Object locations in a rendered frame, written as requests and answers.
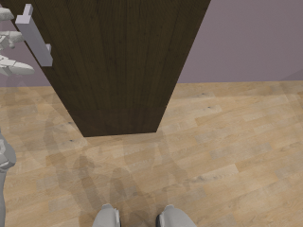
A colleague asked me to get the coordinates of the cupboard door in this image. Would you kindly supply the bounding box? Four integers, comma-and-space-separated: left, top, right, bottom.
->
4, 0, 206, 112

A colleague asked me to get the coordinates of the left robot upper arm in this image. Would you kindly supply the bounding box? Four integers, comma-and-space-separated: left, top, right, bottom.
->
0, 133, 17, 227

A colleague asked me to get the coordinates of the robot left hand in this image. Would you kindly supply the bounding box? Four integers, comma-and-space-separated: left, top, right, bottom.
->
0, 8, 35, 77

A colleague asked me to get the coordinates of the handle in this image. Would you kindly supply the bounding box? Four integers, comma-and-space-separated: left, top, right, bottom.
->
15, 4, 53, 67

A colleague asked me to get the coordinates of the right robot thigh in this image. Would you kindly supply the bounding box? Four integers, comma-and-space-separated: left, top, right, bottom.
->
159, 208, 197, 227

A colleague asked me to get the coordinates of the robot left shin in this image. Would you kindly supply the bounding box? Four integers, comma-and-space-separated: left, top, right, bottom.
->
101, 203, 113, 210

